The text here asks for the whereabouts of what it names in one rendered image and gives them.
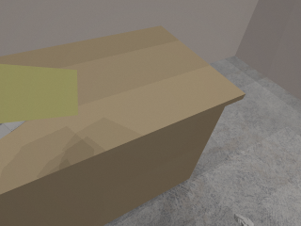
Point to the right robot hand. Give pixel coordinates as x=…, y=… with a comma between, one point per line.
x=243, y=221

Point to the table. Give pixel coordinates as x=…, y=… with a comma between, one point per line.
x=147, y=106

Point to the left robot hand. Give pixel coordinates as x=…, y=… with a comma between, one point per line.
x=7, y=127

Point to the sponge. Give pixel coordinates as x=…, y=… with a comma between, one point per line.
x=34, y=93

